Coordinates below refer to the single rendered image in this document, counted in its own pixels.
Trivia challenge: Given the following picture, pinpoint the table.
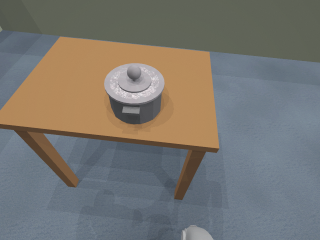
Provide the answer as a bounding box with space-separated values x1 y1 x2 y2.
0 36 219 200

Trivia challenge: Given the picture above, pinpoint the lid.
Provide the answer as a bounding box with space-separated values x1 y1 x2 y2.
104 63 165 105

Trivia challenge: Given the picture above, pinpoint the pot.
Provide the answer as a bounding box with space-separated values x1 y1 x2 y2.
109 94 162 124

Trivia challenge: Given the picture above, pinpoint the knob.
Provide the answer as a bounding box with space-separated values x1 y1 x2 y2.
127 65 142 80

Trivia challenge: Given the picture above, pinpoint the robot right thigh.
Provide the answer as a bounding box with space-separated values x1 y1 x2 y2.
181 226 214 240

